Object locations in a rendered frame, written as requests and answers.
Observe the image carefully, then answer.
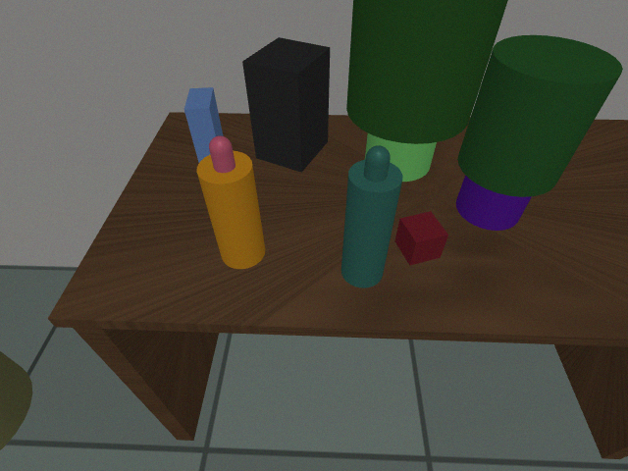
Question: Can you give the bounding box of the desk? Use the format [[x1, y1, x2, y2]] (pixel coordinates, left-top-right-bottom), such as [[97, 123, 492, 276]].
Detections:
[[48, 112, 628, 459]]

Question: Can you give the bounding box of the potted plant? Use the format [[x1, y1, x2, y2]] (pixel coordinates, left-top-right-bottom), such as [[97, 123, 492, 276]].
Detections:
[[346, 0, 508, 182], [456, 35, 623, 231]]

